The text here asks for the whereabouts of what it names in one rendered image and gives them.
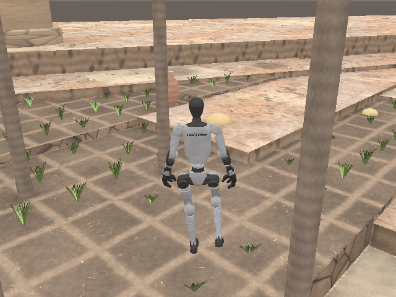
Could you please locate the left robot thigh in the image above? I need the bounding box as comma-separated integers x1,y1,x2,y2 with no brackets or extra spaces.
177,173,195,216

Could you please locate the left robot upper arm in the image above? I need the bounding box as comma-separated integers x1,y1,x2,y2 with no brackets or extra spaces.
168,125,184,160

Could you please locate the left robot hand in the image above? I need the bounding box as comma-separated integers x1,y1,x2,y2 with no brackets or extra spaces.
162,174,176,188

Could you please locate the robot right shin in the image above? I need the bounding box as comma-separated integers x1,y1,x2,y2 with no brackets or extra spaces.
213,197,222,239

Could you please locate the robot left forearm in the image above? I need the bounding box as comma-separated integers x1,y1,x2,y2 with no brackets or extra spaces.
163,150,175,176

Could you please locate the right robot hand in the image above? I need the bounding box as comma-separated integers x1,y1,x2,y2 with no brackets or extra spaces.
222,173,237,189

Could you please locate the robot right forearm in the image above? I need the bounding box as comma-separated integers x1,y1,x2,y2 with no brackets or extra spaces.
222,149,235,176

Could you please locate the right robot upper arm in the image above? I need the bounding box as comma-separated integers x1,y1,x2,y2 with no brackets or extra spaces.
210,124,228,158

